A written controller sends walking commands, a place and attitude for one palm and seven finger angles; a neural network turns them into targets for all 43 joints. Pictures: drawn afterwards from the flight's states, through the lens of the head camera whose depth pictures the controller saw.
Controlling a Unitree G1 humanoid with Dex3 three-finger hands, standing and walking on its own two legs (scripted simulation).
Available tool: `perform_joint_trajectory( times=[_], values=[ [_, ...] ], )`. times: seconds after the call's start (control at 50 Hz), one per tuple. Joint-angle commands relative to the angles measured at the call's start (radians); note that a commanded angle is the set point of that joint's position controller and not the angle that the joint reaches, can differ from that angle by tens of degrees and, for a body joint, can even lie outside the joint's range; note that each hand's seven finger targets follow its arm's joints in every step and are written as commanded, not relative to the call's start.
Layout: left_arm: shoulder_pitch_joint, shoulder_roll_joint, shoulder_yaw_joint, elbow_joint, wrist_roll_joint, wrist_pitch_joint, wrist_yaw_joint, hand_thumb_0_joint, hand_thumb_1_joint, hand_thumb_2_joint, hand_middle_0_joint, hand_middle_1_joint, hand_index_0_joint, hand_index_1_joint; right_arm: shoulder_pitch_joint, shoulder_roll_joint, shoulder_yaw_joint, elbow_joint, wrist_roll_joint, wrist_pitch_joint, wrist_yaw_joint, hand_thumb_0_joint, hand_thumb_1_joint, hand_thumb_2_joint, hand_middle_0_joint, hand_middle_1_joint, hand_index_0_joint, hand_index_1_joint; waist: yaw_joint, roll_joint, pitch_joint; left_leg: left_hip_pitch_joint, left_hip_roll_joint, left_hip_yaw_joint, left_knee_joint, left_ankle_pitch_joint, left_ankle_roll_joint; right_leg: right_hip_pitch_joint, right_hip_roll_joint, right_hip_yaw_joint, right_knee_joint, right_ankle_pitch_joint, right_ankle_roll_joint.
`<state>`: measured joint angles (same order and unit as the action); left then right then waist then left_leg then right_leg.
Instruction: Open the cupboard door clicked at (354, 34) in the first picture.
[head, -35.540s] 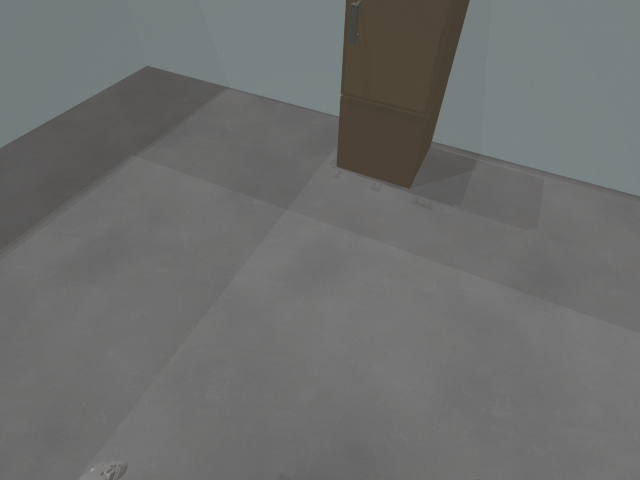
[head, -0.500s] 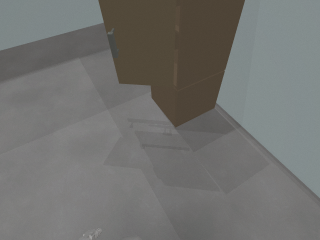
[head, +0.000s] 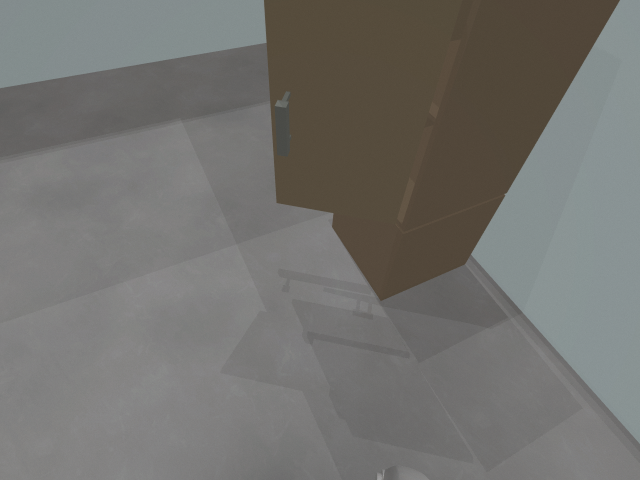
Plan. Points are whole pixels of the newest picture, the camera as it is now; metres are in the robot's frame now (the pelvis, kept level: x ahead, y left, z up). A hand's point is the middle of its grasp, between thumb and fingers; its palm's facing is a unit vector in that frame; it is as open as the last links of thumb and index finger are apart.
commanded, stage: take the last steps up to it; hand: left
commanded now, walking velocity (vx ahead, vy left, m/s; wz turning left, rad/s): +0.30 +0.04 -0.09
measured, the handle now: (285, 123) +0.82 +0.17 -0.05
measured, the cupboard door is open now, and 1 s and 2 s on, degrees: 53 53 53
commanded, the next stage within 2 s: come to a stop and stand still in 0.36 s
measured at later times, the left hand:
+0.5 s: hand (236, 387) +0.26 +0.16 -0.16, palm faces +0.02 -0.98 -0.21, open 7.1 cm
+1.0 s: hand (221, 394) +0.26 +0.18 -0.18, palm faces +0.00 -0.96 -0.28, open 7.4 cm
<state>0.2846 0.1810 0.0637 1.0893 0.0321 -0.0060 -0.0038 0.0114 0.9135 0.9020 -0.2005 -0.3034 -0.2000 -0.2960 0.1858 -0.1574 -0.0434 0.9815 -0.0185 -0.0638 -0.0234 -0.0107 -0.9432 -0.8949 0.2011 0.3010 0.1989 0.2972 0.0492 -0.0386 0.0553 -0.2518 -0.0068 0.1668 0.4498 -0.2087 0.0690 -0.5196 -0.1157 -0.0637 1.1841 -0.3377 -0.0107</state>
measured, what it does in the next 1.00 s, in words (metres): walks ahead: right foot, then left foot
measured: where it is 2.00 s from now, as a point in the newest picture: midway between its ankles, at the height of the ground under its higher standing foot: outside the picture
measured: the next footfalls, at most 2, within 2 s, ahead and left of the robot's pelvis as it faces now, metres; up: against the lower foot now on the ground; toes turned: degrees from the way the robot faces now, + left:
right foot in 0.32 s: +0.21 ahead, -0.13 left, +0.00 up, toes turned -9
left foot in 0.62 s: +0.32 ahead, +0.13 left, +0.00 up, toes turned +2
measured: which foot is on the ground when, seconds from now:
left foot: down 0.00-0.32, up 0.34-0.60, down 0.62-0.96, up 0.98-1.00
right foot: up 0.00-0.30, down 0.32-0.68, up 0.70-0.94, down 0.96-1.00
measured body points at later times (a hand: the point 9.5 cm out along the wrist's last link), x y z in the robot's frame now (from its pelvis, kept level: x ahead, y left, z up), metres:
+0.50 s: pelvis +0.17 -0.02 +0.00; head +0.20 -0.03 +0.45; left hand +0.26 +0.21 -0.14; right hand +0.13 -0.24 -0.16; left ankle +0.17 +0.12 -0.68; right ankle +0.17 -0.12 -0.74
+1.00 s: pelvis +0.21 -0.02 -0.01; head +0.25 -0.04 +0.43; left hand +0.26 +0.23 -0.15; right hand +0.29 -0.27 -0.17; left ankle +0.28 +0.13 -0.73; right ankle +0.17 -0.13 -0.74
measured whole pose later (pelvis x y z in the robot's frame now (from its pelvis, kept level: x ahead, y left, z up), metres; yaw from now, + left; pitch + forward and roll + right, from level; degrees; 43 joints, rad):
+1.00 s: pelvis +0.21 -0.02 -0.01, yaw -3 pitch +1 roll +1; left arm 0.22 0.20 0.05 1.00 0.03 0.03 0.02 0.01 0.91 0.90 -0.20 -0.30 -0.20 -0.30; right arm 0.12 -0.20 -0.06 0.99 -0.01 0.05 -0.03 0.00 -0.91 -0.90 0.20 0.30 0.20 0.30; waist 0.01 0.02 0.06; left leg -0.42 0.07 0.04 0.62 -0.29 -0.03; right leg -0.25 -0.02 -0.04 0.60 -0.36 -0.02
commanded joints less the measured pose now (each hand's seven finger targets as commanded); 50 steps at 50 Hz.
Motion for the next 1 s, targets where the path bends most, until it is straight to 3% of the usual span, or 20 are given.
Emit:
perform_joint_trajectory(
  times=[0.0,0.2,0.24,0.26,0.28,0.3,0.32,0.36,0.38,0.42,0.56,0.6,0.64,0.68,0.78,0.86,0.9,0.94,0.96,0.98],
  values=[
    [0.001,0.028,0.005,-0.076,-0.003,-0.008,-0.009,0.0,0.9,0.9,-0.2,-0.3,-0.2,-0.3,0.155,-0.118,-0.015,0.019,-0.008,-0.013,0.0,0.0,-0.9,-0.9,0.2,0.3,0.2,0.3,-0.033,0.095,-0.018,0.105,0.286,-0.219,-0.306,0.096,0.109,-0.099,-0.027,0.042,-0.08,0.101,0.015],
    [-0.206,0.027,-0.013,-0.163,-0.007,-0.019,-0.014,0.0,0.9,0.9,-0.2,-0.3,-0.2,-0.3,0.266,-0.132,-0.003,0.098,-0.017,-0.005,0.0,0.0,-0.9,-0.9,0.2,0.3,0.2,0.3,-0.072,0.1,0.015,0.203,0.278,-0.144,-0.203,0.339,0.097,0.044,0.032,-0.031,-0.499,0.088,-0.008],
    [-0.163,0.04,-0.011,-0.152,-0.005,-0.026,-0.012,0.0,0.9,0.9,-0.2,-0.3,-0.2,-0.3,0.274,-0.127,0.0,0.114,-0.015,0.001,-0.001,0.0,-0.9,-0.9,0.2,0.3,0.2,0.3,-0.051,0.076,0.011,0.171,0.247,-0.118,-0.105,0.38,0.066,0.175,0.07,-0.058,-0.598,0.117,-0.022],
    [-0.075,0.054,-0.004,-0.124,-0.006,-0.033,-0.011,0.0,0.9,0.9,-0.2,-0.3,-0.2,-0.3,0.262,-0.126,0.003,0.116,-0.01,0.001,-0.001,0.0,-0.9,-0.9,0.2,0.3,0.2,0.3,-0.007,0.066,-0.032,0.14,0.206,-0.084,0.007,0.411,0.033,0.321,0.083,-0.065,-0.679,0.188,-0.032],
    [0.049,0.114,0.011,-0.086,-0.005,-0.045,-0.004,0.0,0.9,0.9,-0.2,-0.3,-0.2,-0.3,0.252,-0.107,0.004,0.109,0.003,-0.003,0.002,0.0,-0.9,-0.9,0.2,0.3,0.2,0.3,0.039,-0.001,-0.103,-0.027,0.15,-0.05,0.185,0.327,-0.01,0.581,-0.004,0.057,-0.683,0.318,-0.076],
    [0.183,0.208,0.035,-0.047,-0.008,-0.052,0.005,0.0,0.9,0.9,-0.2,-0.3,-0.2,-0.3,0.267,-0.085,0.004,0.085,0.011,-0.007,0.007,0.0,-0.9,-0.9,0.2,0.3,0.2,0.3,0.063,-0.178,-0.185,-0.269,0.027,0.024,0.436,-0.064,-0.065,0.805,-0.254,0.372,-0.752,0.479,-0.191],
    [0.228,0.232,0.036,-0.038,-0.023,-0.051,0.011,0.0,0.9,0.9,-0.2,-0.3,-0.2,-0.3,0.201,-0.097,0.0,0.06,0.011,0.0,0.005,0.0,-0.9,-0.9,0.2,0.3,0.2,0.3,0.089,-0.165,-0.165,-0.348,0.003,-0.057,0.67,-0.429,-0.079,0.767,-0.37,0.488,-0.837,0.631,-0.287],
    [0.086,0.157,0.02,-0.071,-0.023,-0.051,0.025,0.0,0.9,0.9,-0.2,-0.3,-0.2,-0.3,0.121,-0.083,-0.004,0.047,0.009,0.014,0.003,0.0,-0.9,-0.9,0.2,0.3,0.2,0.3,0.029,-0.108,-0.074,-0.388,0.087,-0.177,0.725,-0.31,-0.081,0.584,-0.307,0.364,-0.861,0.589,-0.254],
    [0.041,0.121,0.012,-0.084,-0.023,-0.054,0.027,0.0,0.9,0.9,-0.2,-0.3,-0.2,-0.3,0.127,-0.066,-0.002,0.055,0.005,0.023,0.007,0.0,-0.9,-0.9,0.2,0.3,0.2,0.3,0.0,-0.052,-0.066,-0.341,0.107,-0.179,0.671,-0.253,-0.089,0.505,-0.265,0.268,-0.885,0.564,-0.219],
    [-0.022,0.092,0.002,-0.091,-0.016,-0.059,0.023,0.0,0.9,0.9,-0.2,-0.3,-0.2,-0.3,0.181,-0.024,0.003,0.079,0.002,0.043,0.015,0.0,-0.9,-0.9,0.2,0.3,0.2,0.3,-0.052,-0.114,-0.053,-0.218,0.108,-0.137,0.53,-0.189,-0.106,0.354,-0.193,0.121,-0.926,0.47,-0.167],
    [-0.064,0.1,-0.006,-0.063,-0.02,-0.032,0.034,0.0,0.9,0.9,-0.2,-0.3,-0.2,-0.3,0.206,-0.027,0.007,0.099,0.003,0.053,0.012,0.0,-0.9,-0.9,0.2,0.3,0.2,0.3,-0.085,-0.055,-0.069,0.094,0.045,-0.105,0.018,0.176,-0.12,0.253,-0.076,0.02,-0.762,0.453,-0.071],
    [0.004,0.068,-0.017,-0.059,-0.027,-0.008,0.044,0.0,0.9,0.9,-0.2,-0.3,-0.2,-0.3,0.197,-0.137,-0.007,0.084,0.001,0.044,0.0,0.0,-0.9,-0.9,0.2,0.3,0.2,0.3,-0.061,0.139,-0.106,0.122,0.228,-0.265,-0.002,0.57,-0.033,0.242,0.014,-0.015,-0.676,0.144,0.004],
    [0.032,0.051,-0.022,-0.059,-0.021,0.021,0.048,0.0,0.9,0.9,-0.2,-0.3,-0.2,-0.3,0.119,-0.177,-0.015,0.061,0.002,0.062,-0.014,0.0,-0.9,-0.9,0.2,0.3,0.2,0.3,-0.04,0.164,0.006,-0.023,0.283,-0.296,-0.052,0.484,0.026,0.246,0.063,-0.025,-0.642,-0.044,0.018],
    [0.027,0.079,-0.018,-0.062,-0.026,0.038,0.036,0.0,0.9,0.9,-0.2,-0.3,-0.2,-0.3,0.107,-0.192,-0.021,0.047,0.0,0.069,-0.028,0.0,-0.9,-0.9,0.2,0.3,0.2,0.3,-0.057,0.287,-0.036,0.002,0.316,-0.343,-0.106,0.582,0.071,0.242,0.07,-0.021,-0.478,-0.131,0.021],
    [-0.003,0.084,0.0,-0.107,-0.023,0.049,0.027,0.0,0.9,0.9,-0.2,-0.3,-0.2,-0.3,0.07,-0.244,-0.049,0.007,-0.009,0.081,-0.04,0.0,-0.9,-0.9,0.2,0.3,0.2,0.3,-0.079,0.201,-0.176,0.155,0.373,-0.348,-0.04,0.664,0.147,0.106,0.088,0.058,-0.234,-0.25,0.02],
    [0.025,0.071,0.003,-0.12,-0.022,0.047,0.021,0.0,0.9,0.9,-0.2,-0.3,-0.2,-0.3,0.013,-0.236,-0.052,-0.014,-0.01,0.084,-0.033,0.0,-0.9,-0.9,0.2,0.3,0.2,0.3,-0.057,0.219,-0.176,0.075,0.325,-0.29,-0.044,0.493,0.099,0.222,0.092,0.028,-0.445,-0.148,0.015],
    [0.108,0.086,0.007,-0.099,-0.015,0.043,0.023,0.0,0.9,0.9,-0.2,-0.3,-0.2,-0.3,-0.018,-0.213,-0.048,-0.027,0.001,0.094,-0.025,0.0,-0.9,-0.9,0.2,0.3,0.2,0.3,-0.017,0.133,-0.16,-0.049,0.249,-0.252,0.009,0.195,0.036,0.38,0.095,0.015,-0.709,0.075,0.011],
    [0.028,0.2,0.015,-0.125,0.001,0.026,0.029,0.0,0.9,0.9,-0.2,-0.3,-0.2,-0.3,-0.012,-0.104,-0.03,-0.052,0.011,0.106,-0.001,0.0,-0.9,-0.9,0.2,0.3,0.2,0.3,-0.047,-0.241,-0.046,-0.172,0.032,-0.106,0.199,-0.241,-0.092,0.279,-0.18,0.319,-0.958,0.08,-0.109],
    [-0.02,0.209,0.004,-0.146,-0.001,0.027,0.026,0.0,0.9,0.9,-0.2,-0.3,-0.2,-0.3,-0.048,-0.11,-0.028,-0.059,0.007,0.111,0.009,0.0,-0.9,-0.9,0.2,0.3,0.2,0.3,-0.034,-0.126,-0.037,-0.101,0.019,-0.148,0.319,-0.296,-0.088,0.153,-0.216,0.309,-0.971,0.045,-0.158],
    [-0.051,0.182,0.003,-0.14,0.0,0.015,0.03,0.0,0.9,0.9,-0.2,-0.3,-0.2,-0.3,-0.075,-0.099,-0.032,-0.051,0.002,0.117,0.006,0.0,-0.9,-0.9,0.2,0.3,0.2,0.3,-0.045,-0.175,-0.006,-0.146,0.022,-0.169,0.39,-0.295,-0.082,0.162,-0.181,0.318,-0.937,0.185,-0.164]
  ],
)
